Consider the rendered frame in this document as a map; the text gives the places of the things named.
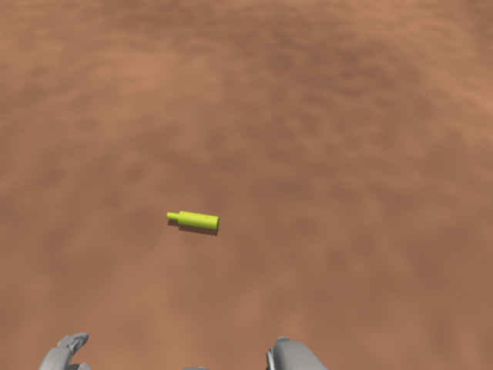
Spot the bottle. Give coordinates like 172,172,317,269
166,211,219,230

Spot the left robot hand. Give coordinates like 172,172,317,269
38,332,91,370

